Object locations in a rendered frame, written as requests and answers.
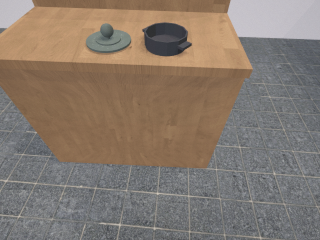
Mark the knob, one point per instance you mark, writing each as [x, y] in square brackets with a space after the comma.
[106, 30]

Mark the lid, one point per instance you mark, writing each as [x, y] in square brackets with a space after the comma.
[117, 42]

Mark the pot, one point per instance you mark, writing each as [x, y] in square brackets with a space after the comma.
[166, 39]

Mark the table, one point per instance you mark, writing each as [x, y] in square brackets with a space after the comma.
[129, 107]

